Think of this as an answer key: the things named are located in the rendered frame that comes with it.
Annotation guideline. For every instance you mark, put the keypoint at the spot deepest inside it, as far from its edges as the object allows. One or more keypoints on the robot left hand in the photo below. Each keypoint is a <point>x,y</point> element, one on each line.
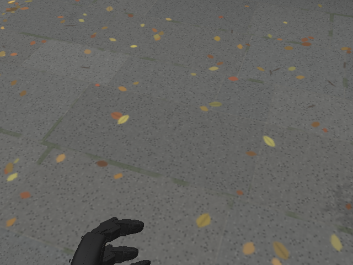
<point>92,249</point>

